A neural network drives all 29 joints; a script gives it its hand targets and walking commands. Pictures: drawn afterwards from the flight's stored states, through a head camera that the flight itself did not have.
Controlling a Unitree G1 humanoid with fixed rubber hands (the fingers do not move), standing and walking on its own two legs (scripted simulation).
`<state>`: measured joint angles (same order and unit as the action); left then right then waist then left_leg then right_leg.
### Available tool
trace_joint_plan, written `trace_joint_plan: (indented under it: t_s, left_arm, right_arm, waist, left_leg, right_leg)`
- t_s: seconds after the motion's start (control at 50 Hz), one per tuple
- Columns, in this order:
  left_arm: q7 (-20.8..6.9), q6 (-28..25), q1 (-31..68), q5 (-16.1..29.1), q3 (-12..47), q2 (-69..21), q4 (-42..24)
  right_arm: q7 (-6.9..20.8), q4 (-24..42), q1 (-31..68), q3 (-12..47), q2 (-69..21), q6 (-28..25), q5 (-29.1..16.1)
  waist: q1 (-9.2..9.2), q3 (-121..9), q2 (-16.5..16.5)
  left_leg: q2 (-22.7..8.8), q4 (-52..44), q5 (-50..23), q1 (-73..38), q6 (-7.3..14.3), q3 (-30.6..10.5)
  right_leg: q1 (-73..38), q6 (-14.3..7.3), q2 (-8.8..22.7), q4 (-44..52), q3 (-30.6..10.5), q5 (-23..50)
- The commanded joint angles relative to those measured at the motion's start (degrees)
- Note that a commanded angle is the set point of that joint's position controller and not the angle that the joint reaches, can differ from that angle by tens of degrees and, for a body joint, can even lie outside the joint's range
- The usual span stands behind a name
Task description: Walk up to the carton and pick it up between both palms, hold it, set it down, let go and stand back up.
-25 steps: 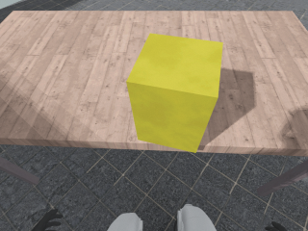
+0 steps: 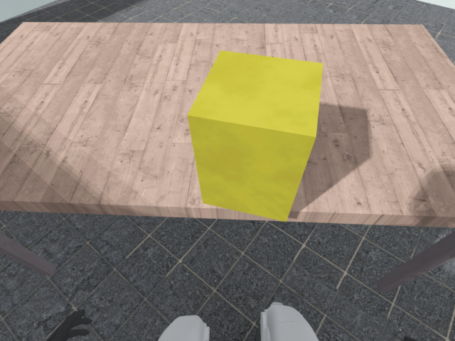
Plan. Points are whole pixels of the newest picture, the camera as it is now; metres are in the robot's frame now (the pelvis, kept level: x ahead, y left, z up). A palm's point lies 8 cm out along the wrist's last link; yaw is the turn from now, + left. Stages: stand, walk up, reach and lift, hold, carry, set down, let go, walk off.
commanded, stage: walk up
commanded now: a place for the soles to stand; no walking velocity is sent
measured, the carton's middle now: (255, 141) +0.43 -0.03 +0.10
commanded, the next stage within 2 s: reach and lift in 1.24 s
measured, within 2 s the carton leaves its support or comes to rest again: neither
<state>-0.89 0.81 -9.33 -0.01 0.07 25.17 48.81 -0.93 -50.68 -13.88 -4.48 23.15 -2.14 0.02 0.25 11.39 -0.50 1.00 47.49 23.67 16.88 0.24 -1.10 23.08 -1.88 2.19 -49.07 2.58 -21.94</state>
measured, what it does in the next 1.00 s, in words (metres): stands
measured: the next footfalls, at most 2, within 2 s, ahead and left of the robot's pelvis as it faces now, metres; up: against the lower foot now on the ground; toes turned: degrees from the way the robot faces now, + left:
none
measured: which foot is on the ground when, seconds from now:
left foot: down 0.00-1.00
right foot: down 0.00-1.00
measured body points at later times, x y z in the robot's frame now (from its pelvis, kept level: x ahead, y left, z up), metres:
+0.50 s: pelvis +0.02 +0.00 +0.00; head +0.05 +0.00 +0.45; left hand +0.12 +0.33 -0.10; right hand +0.09 -0.32 -0.11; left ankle +0.03 +0.13 -0.70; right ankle +0.09 -0.10 -0.70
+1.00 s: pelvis +0.02 +0.00 +0.00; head +0.06 +0.00 +0.45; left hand +0.13 +0.32 -0.10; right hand +0.09 -0.33 -0.11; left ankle +0.03 +0.13 -0.70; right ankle +0.09 -0.10 -0.70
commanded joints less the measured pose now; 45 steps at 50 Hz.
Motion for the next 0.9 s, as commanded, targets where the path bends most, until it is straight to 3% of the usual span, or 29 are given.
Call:
trace_joint_plan:
  t_s: [0.0, 0.02, 0.04, 0.1, 0.12, 0.16, 0.18, 0.2, 0.22, 0.24, 0.26, 0.28, 0.3, 0.32, 0.34, 0.38, 0.4, 0.42, 0.48, 0.56, 0.6, 0.64, 0.68, 0.7, 0.76, 0.82, 0.84, 0.86, 0.88]
  left_arm:
    - [0.0, -2.5, -0.9, -1.6, -7.0, 14.0, -1.2]
    - [0.2, -2.8, 0.1, -0.6, -6.8, 14.8, -1.8]
    - [0.2, -2.8, 3.4, -0.5, -6.5, 14.8, -3.1]
    - [0.3, -2.4, 4.2, -1.7, -5.8, 13.5, -2.0]
    - [0.2, -2.2, 6.0, -1.2, -4.7, 12.5, -2.6]
    - [0.0, -1.2, 6.9, -0.7, -4.3, 10.3, -3.2]
    - [0.2, -1.1, 5.5, -0.4, -4.4, 9.2, -3.4]
    - [0.2, -1.1, 4.9, -0.5, -4.7, 10.5, -1.9]
    - [0.4, -1.1, 2.6, -0.3, -5.1, 10.8, -1.3]
    - [0.4, -1.6, 1.7, 0.2, -5.2, 11.2, -0.9]
    - [0.4, -1.8, 0.7, -0.4, -5.2, 11.5, 0.2]
    - [0.5, -2.2, -0.5, -0.7, -5.4, 12.2, -0.4]
    - [0.4, -2.8, -0.1, -0.3, -5.7, 14.4, -1.5]
    - [0.4, -2.8, 1.7, -0.3, -5.2, 12.6, -1.6]
    - [0.3, -2.5, 4.7, -0.3, -4.9, 13.3, -1.7]
    - [0.3, -2.0, 4.3, -0.5, -4.8, 12.9, -1.4]
    - [0.3, -1.8, 5.9, -0.6, -4.2, 11.2, -2.4]
    - [0.5, -1.4, 3.9, -0.7, -4.0, 10.5, -2.4]
    - [0.2, -1.3, 2.8, 0.2, -4.5, 9.9, -0.7]
    - [0.2, -1.9, 1.1, -0.7, -4.6, 10.6, -0.6]
    - [0.2, -2.3, 4.1, -1.1, -4.9, 12.0, -0.7]
    - [0.4, -2.3, 4.2, -1.0, -5.4, 14.3, -1.4]
    - [0.8, -2.2, 5.5, -1.0, -4.7, 12.3, -2.4]
    - [0.4, -1.9, 6.3, -1.0, -4.1, 12.0, -2.1]
    - [-0.3, -0.8, 5.2, -1.2, -5.3, 11.8, -3.2]
    - [-0.4, 0.1, 2.0, -1.4, -5.5, 10.7, -2.4]
    - [-0.6, 0.0, 2.1, -1.6, -6.6, 11.9, -2.9]
    - [-0.5, -0.4, 0.1, -1.6, -6.6, 11.9, -3.1]
    - [-0.5, -0.7, -0.9, -1.4, -6.1, 11.8, -1.7]
  right_arm:
    - [-0.6, 2.0, 2.9, -0.4, 11.8, -0.6, 0.6]
    - [-0.7, 0.8, 1.2, -1.1, 11.6, -0.5, 0.6]
    - [-0.5, 0.5, -0.8, -1.7, 12.1, -0.2, 0.2]
    - [-0.1, -1.3, -5.9, -1.0, 11.1, -0.4, 0.6]
    - [0.0, -1.2, -5.2, -1.2, 11.7, -0.9, 1.0]
    - [-0.5, 0.2, -2.1, -1.4, 14.3, -1.7, 1.4]
    - [-0.7, 1.2, 0.9, -1.1, 14.8, -2.1, 2.1]
    - [-0.7, 0.9, 1.1, -1.9, 16.1, -1.8, 1.3]
    - [-0.7, 1.9, 4.4, -1.4, 17.8, -1.7, 1.0]
    - [-0.8, 2.9, 4.6, -1.4, 15.8, -1.7, 0.9]
    - [-1.0, 2.4, 4.0, -0.8, 14.8, -1.5, 0.5]
    - [-1.0, 2.6, 3.4, -1.1, 13.7, -1.1, 0.2]
    - [-1.1, 2.7, 2.8, -0.8, 12.8, -0.9, 0.0]
    - [-1.2, 1.5, 0.1, -0.6, 12.2, -0.8, 0.1]
    - [-1.0, 0.4, -1.5, -1.0, 11.8, -0.5, 0.5]
    - [-0.7, -0.1, -2.8, -1.5, 12.3, -1.1, 0.7]
    - [-0.5, 1.0, -0.6, -1.3, 14.0, -1.2, 0.6]
    - [-0.5, 1.8, 1.1, -1.5, 14.5, -1.4, 1.0]
    - [-0.8, 1.4, 4.0, -1.4, 15.8, -1.3, 0.8]
    - [-1.0, 1.4, 3.9, 0.2, 12.0, -1.1, -0.2]
    - [-0.4, 1.1, 3.6, -0.6, 12.4, -0.6, 0.3]
    - [-0.3, 0.4, 0.2, -0.8, 12.7, -0.2, 0.1]
    - [-0.1, -0.4, -1.1, -0.8, 11.8, -0.4, 0.8]
    - [0.0, -1.1, -2.3, -0.9, 12.8, -0.5, 0.8]
    - [-0.7, -0.3, -0.9, -1.4, 16.6, -1.6, 0.8]
    - [-1.5, 2.2, 3.6, -2.0, 19.1, -1.8, 1.2]
    - [-1.7, 3.6, 4.1, -2.2, 18.7, -1.9, 1.3]
    - [-1.7, 3.5, 5.3, -2.3, 18.3, -2.0, 1.6]
    - [-1.8, 3.6, 3.9, -1.6, 18.1, -2.0, 1.5]
  waist:
    - [-2.31, -9.7, -8.7]
    - [-0.87, -10.2, -6.0]
    - [0.51, -10.8, -4.6]
    - [1.31, -13.3, -7.9]
    - [1.88, -11.0, -7.5]
    - [0.83, -9.2, -2.2]
    - [-0.59, -11.1, 6.1]
    - [-0.75, -11.3, 6.2]
    - [-2.33, -10.9, 7.1]
    - [-2.45, -12.8, 3.2]
    - [-2.71, -15.5, -1.3]
    - [-2.43, -16.2, -2.8]
    - [-1.76, -17.3, -3.4]
    - [-0.86, -16.9, -4.8]
    - [0.85, -14.8, -7.4]
    - [1.27, -13.2, -4.4]
    - [0.49, -12.3, -4.4]
    - [-0.77, -13.9, -1.5]
    - [-2.02, -14.7, 4.7]
    - [-2.21, -13.8, -2.4]
    - [-0.52, -12.2, -1.3]
    - [-0.47, -13.3, -8.2]
    - [0.24, -10.3, -4.1]
    - [1.55, -11.3, -3.8]
    - [0.07, -8.4, 1.6]
    - [-1.66, -8.5, 6.2]
    - [-1.96, -8.8, 4.5]
    - [-2.68, -10.1, 7.8]
    - [-3.05, -14.9, 2.5]
  left_leg:
    - [-1.1, -2.1, 3.1, 15.1, 2.4, -3.9]
    - [-0.1, 3.6, 5.4, 9.3, 1.8, -1.2]
    - [-0.8, 5.7, 9.0, 5.2, 2.1, -0.4]
    - [-1.4, -3.4, 5.4, 3.6, 2.9, -0.4]
    - [-1.6, -8.0, -0.4, 0.0, 2.3, 0.6]
    - [-6.6, -17.0, -0.7, 2.4, 5.1, -13.6]
    - [-10.6, -20.6, 0.8, 2.7, 6.2, -20.3]
    - [-13.3, -20.9, -3.6, 3.1, 9.1, -23.5]
    - [-13.5, -17.5, -11.9, 3.7, 9.7, -20.4]
    - [-12.0, -14.4, -17.6, 5.7, 9.1, -18.2]
    - [-9.7, -11.7, -17.5, 6.8, 6.4, -15.3]
    - [-6.3, -6.3, -14.5, 7.7, 4.7, -9.3]
    - [-1.9, 1.0, -11.5, 5.4, 2.2, -3.2]
    - [-1.0, 1.9, -5.3, 3.6, 1.7, -1.0]
    - [-1.5, -0.4, 2.4, 2.2, 2.2, -0.4]
    - [-4.1, -10.0, -5.0, -3.0, 3.4, -3.9]
    - [-5.5, -13.3, -7.3, 0.0, 4.6, -9.4]
    - [-9.1, -15.0, -7.2, 0.6, 6.7, -16.0]
    - [-10.1, -16.2, -4.5, 5.0, 8.0, -17.7]
    - [-7.4, -12.1, -7.5, 7.2, 4.8, -12.0]
    - [-2.5, -7.3, 0.3, 6.0, 3.2, -4.8]
    - [-1.2, -4.0, 3.1, 3.1, 2.6, -1.9]
    - [-0.4, -5.9, 2.7, 0.3, 2.5, -1.4]
    - [-1.8, -9.3, 2.2, -0.6, 3.1, -2.7]
    - [-9.6, -19.8, 3.9, 3.4, 7.4, -18.3]
    - [-18.3, -21.4, -7.2, 8.0, 14.5, -27.5]
    - [-17.6, -19.6, -8.5, 9.1, 14.3, -26.8]
    - [-17.4, -17.1, -10.1, 10.0, 13.5, -24.5]
    - [-13.8, -13.2, -14.0, 7.7, 10.5, -22.0]
  right_leg:
    - [-11.5, -4.2, 9.8, 24.5, -21.2, -10.2]
    - [-5.9, -8.5, 15.8, 28.0, -27.3, -8.6]
    - [-2.2, -9.7, 17.1, 29.1, -27.5, -11.6]
    - [-5.2, -6.4, 12.5, 25.0, -19.6, -12.7]
    - [-1.7, -5.1, 10.6, 22.7, -15.7, -6.1]
    - [-0.2, -0.9, 4.4, 15.1, -9.3, -2.3]
    - [0.1, -0.1, 3.1, 10.0, -6.9, -2.6]
    - [-2.3, 0.6, -0.3, 5.8, -5.4, -1.6]
    - [-4.5, 0.1, -0.4, 6.6, -5.4, 4.2]
    - [-8.7, -0.2, 1.1, 7.7, -6.1, 9.4]
    - [-13.2, -1.6, 3.2, 12.1, -7.4, 10.9]
    - [-14.2, -3.6, 6.9, 16.7, -13.2, 11.5]
    - [-12.3, -8.2, 12.3, 19.7, -19.1, 13.6]
    - [-10.1, -9.8, 13.8, 19.9, -21.1, 15.6]
    - [-5.3, -9.9, 15.6, 22.2, -21.2, 6.3]
    - [-1.4, -5.6, 11.3, 18.8, -14.9, 5.6]
    - [-2.7, -2.2, 5.1, 16.5, -9.4, 2.6]
    - [-3.3, -1.3, 3.9, 12.3, -7.8, 2.8]
    - [-6.8, -1.5, 1.9, 9.5, -7.7, 2.3]
    - [-10.6, -3.2, 5.7, 18.2, -10.5, 4.8]
    - [-6.6, -4.8, 9.6, 22.9, -16.0, -2.8]
    - [-4.8, -7.3, 13.4, 26.2, -20.3, -6.0]
    - [-0.6, -6.6, 13.0, 27.2, -18.6, -11.9]
    - [0.2, -4.1, 10.4, 26.5, -15.8, -12.6]
    - [0.7, -0.3, 1.7, 10.7, -7.6, -4.8]
    - [-1.6, 0.1, -1.7, -1.7, -6.3, -5.0]
    - [-4.2, -0.5, -1.4, -1.3, -6.1, -5.8]
    - [-6.4, -1.0, -0.7, 1.5, -7.1, -5.6]
    - [-8.7, -1.6, 0.2, 6.1, -7.8, -0.1]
